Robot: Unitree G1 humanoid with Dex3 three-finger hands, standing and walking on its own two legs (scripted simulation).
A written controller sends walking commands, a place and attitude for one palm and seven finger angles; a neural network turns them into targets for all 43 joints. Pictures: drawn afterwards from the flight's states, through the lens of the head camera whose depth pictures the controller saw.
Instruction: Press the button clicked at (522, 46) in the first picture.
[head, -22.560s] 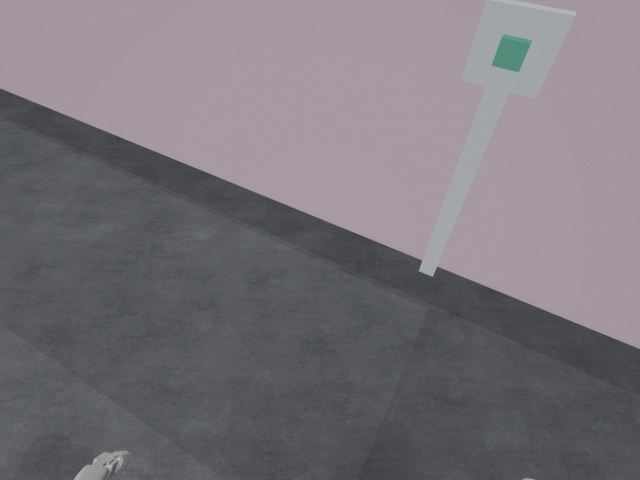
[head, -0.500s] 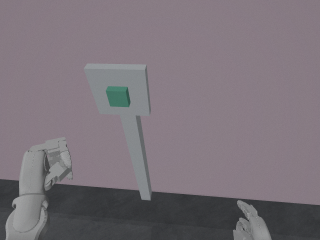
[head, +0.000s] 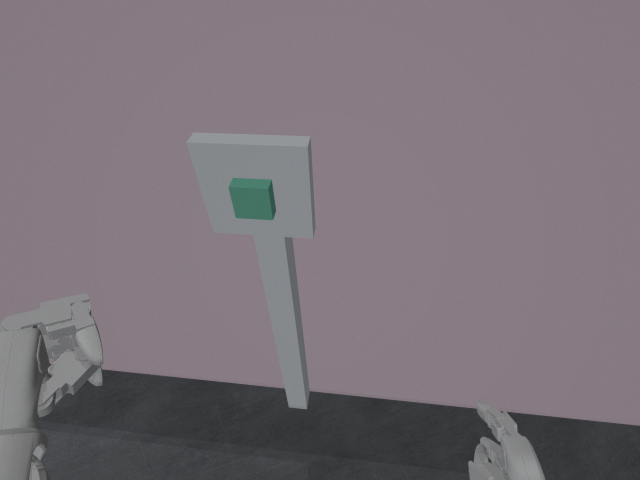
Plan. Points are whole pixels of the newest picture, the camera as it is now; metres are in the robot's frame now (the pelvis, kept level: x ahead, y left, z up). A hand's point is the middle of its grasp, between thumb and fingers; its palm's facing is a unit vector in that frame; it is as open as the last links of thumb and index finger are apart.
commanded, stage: draw the hand back to the body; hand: left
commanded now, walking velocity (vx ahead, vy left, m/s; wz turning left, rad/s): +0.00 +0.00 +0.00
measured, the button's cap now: (253, 198) +0.49 +0.18 +0.11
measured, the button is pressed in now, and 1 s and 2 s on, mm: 0 0 0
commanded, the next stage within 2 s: step back with the hand held close in 0.10 s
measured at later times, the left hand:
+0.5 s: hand (102, 368) +0.17 +0.23 +0.14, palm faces +0.29 -0.84 -0.47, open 3.1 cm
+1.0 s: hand (28, 436) +0.10 +0.26 +0.15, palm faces +0.36 -0.84 -0.41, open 3.1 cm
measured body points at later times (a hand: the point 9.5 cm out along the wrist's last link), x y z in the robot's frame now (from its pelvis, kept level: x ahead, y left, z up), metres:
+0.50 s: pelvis -0.03 +0.01 +0.00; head +0.00 -0.01 +0.45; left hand +0.15 +0.28 +0.17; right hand +0.15 -0.24 -0.09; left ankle -0.01 +0.09 -0.74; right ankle -0.02 -0.12 -0.74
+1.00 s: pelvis -0.09 +0.03 -0.02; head -0.07 +0.05 +0.43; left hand +0.08 +0.30 +0.17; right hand +0.07 -0.22 -0.09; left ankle -0.01 +0.09 -0.74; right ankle -0.02 -0.12 -0.74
